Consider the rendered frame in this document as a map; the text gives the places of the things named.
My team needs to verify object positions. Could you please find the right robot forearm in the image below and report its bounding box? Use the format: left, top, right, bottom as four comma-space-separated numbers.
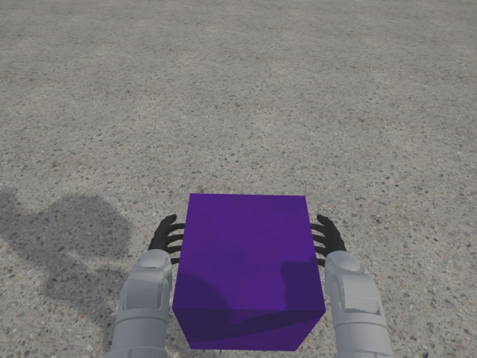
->
324, 251, 396, 358

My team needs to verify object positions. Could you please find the left robot hand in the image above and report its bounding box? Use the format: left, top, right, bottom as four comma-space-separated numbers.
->
148, 214, 185, 265

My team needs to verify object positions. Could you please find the left robot forearm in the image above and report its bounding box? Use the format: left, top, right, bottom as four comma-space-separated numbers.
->
104, 249, 172, 358

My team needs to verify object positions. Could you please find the right robot hand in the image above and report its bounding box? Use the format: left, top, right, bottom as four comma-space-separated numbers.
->
310, 215, 347, 267

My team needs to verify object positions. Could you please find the carton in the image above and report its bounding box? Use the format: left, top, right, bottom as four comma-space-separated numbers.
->
172, 193, 326, 351

